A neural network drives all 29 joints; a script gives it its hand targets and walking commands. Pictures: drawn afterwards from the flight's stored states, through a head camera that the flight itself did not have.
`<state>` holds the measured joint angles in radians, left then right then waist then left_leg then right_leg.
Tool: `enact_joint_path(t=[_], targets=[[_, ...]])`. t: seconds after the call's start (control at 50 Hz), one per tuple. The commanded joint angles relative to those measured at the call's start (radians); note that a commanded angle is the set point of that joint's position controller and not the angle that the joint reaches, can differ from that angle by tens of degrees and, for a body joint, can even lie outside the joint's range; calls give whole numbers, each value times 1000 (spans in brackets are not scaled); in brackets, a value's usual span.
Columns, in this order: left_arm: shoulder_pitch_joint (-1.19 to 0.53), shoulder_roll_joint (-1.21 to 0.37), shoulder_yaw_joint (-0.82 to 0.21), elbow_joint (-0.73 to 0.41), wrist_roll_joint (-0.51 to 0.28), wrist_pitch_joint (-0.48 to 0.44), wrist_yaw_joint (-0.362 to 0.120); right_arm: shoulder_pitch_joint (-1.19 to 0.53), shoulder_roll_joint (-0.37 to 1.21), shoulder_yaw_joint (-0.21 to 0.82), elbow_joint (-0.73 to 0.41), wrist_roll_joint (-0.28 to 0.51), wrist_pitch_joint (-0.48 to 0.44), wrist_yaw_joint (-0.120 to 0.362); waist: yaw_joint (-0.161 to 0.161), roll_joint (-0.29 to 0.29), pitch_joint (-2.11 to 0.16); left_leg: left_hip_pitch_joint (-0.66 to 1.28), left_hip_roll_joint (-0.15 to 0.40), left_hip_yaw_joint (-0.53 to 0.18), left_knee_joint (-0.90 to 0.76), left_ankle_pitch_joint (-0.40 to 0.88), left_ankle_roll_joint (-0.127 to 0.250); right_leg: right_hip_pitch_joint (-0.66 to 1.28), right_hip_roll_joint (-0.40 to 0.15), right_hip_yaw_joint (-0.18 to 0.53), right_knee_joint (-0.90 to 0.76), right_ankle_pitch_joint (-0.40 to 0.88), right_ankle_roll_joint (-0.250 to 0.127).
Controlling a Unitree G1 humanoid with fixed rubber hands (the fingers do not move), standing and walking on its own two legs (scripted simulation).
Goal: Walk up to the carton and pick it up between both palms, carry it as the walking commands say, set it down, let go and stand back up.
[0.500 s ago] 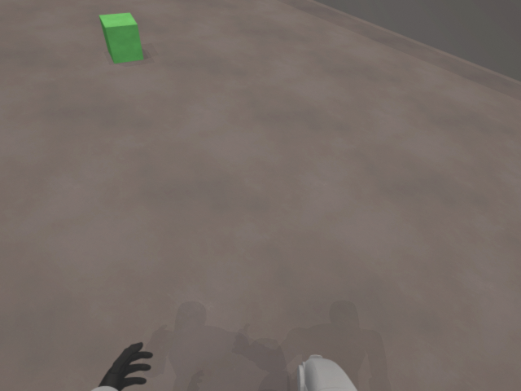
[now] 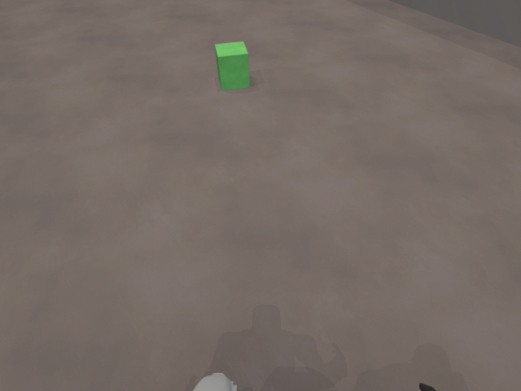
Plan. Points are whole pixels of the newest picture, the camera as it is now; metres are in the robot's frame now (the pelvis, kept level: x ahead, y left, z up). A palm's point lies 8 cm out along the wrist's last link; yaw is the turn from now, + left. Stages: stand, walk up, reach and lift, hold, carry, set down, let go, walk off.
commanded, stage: walk up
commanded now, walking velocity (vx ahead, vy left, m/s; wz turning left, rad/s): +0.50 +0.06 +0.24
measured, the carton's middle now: (232, 66) +2.28 +0.36 -0.65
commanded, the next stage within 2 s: none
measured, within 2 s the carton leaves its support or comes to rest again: neither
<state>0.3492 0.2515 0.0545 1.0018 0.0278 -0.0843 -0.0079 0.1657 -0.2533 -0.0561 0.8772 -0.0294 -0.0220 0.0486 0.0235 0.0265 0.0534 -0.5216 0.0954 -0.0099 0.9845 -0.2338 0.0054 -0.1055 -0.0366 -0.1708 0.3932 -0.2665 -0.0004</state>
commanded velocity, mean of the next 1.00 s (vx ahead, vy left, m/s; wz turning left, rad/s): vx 0.51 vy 0.03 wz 0.14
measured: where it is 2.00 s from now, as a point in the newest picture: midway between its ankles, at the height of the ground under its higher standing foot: (247, 212)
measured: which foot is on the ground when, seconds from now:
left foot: up 0.00-0.14, down 0.16-0.66, up 0.68-1.00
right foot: down 0.00-0.16, up 0.18-0.64, down 0.66-1.00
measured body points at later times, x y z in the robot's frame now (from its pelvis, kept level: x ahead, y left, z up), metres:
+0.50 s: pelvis +0.27 +0.06 +0.01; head +0.30 +0.08 +0.46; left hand +0.41 +0.31 -0.13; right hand +0.20 -0.19 -0.12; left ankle +0.21 +0.17 -0.74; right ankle +0.40 -0.10 -0.69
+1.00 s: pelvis +0.52 +0.04 +0.01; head +0.55 +0.01 +0.46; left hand +0.43 +0.30 -0.11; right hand +0.66 -0.18 -0.14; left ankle +0.60 +0.23 -0.68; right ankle +0.49 -0.09 -0.74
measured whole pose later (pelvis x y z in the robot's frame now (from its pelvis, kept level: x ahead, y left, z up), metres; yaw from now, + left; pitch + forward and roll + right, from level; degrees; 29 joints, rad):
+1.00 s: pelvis +0.52 +0.04 +0.01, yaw +5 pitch +0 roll +2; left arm 0.47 0.21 0.06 1.00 0.02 -0.07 0.01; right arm 0.15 -0.25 -0.04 0.94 -0.04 0.00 0.08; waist 0.07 0.04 0.04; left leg -0.56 0.11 0.04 0.83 -0.11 -0.05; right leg -0.09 -0.11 -0.11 0.34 -0.25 0.04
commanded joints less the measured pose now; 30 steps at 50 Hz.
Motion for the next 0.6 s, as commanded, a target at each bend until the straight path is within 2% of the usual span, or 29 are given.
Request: enact_joint_path(t=[0.0,0.04,0.08,0.1,0.12,0.14,0.16,0.18,0.2,0.22,0.24,0.26,0.28,0.3,0.32,0.38,0.44,0.5,0.56,0.58], targets=[[-8,122,20,-56,-1,-17,-9,-46,3,13,-44,3,0,25,-3,-189,86,114,-12,88,-244,38,-12,-188,-224,112,-227,210,-84],[38,143,29,-48,-8,-9,-9,-93,-7,15,-45,2,-4,27,15,-195,69,117,-26,111,-316,78,-14,-134,-243,123,-219,194,-73],[61,150,26,-37,-16,2,-7,-118,-15,20,-44,0,-9,25,11,-218,43,161,-39,123,-368,68,-6,-100,-238,104,-181,187,-59],[75,148,21,-23,-24,11,-7,-96,-30,18,-38,0,-15,21,-17,-207,6,256,-52,133,-404,73,3,-116,-208,55,-93,210,-51],[86,133,15,-19,-27,18,-8,8,-69,4,-1,-1,-25,13,-70,-132,-69,432,-75,147,-440,56,17,-165,-162,-5,95,254,-34],[87,104,10,-36,-25,17,-9,171,-141,-20,55,-7,-35,-2,-140,-24,-161,642,-25,79,-444,-23,51,-287,-118,-28,339,220,-12],[74,36,5,-85,-15,9,-7,324,-276,-50,85,-23,-40,-25,-191,235,-241,783,287,-373,-594,-175,128,-525,-23,-10,674,-223,16],[41,48,13,-127,2,9,-1,357,-331,-57,71,-7,-32,-38,-193,235,-282,750,436,-669,-750,-274,188,-611,-42,125,841,-274,9],[6,76,16,-129,1,11,-4,291,-281,-56,66,3,-29,-41,-159,201,-220,676,391,-613,-735,-252,194,-636,-91,175,913,-208,6],[-11,63,8,-121,-2,7,-6,216,-207,-45,56,2,-37,-42,-125,154,-118,584,314,-468,-719,-139,174,-653,-122,178,894,-126,9],[8,51,1,-100,-4,9,-8,163,-143,-31,47,4,-47,-40,-85,123,-59,502,248,-355,-722,-28,150,-616,-141,176,868,-70,20],[42,53,3,-81,0,19,-13,125,-109,-22,41,10,-56,-38,-48,109,-53,433,215,-277,-733,63,132,-553,-155,175,832,-41,36],[54,48,7,-71,4,31,-19,115,-99,-16,44,13,-66,-36,-26,100,-55,383,195,-217,-745,146,124,-496,-154,165,793,-25,51],[40,41,9,-69,8,43,-22,123,-98,-12,51,16,-75,-33,-18,101,-50,358,188,-184,-754,210,127,-469,-151,154,753,-16,63],[8,39,12,-73,11,53,-24,144,-98,-9,62,18,-82,-32,-21,99,-44,356,186,-166,-765,241,132,-465,-146,144,706,-1,72],[-132,21,8,-103,10,71,-35,217,-103,-4,98,21,-88,-38,-53,96,9,381,180,-136,-809,208,135,-497,-129,125,533,87,84],[-256,4,-3,-132,3,75,-45,265,-106,-1,119,20,-85,-41,-83,92,54,402,168,-105,-843,163,122,-485,-101,101,359,163,77],[-345,7,-9,-161,-4,67,-50,307,-117,-6,136,18,-78,-46,-109,103,74,451,180,-96,-843,181,107,-464,-83,92,231,197,60],[-378,28,-4,-187,-4,51,-50,318,-139,-15,143,19,-67,-53,-107,133,62,468,177,-68,-805,204,81,-387,-65,84,150,171,41],[-346,40,3,-190,-3,40,-45,324,-130,-14,151,18,-61,-56,-83,166,30,438,136,-34,-760,183,73,-288,-57,80,140,146,38]])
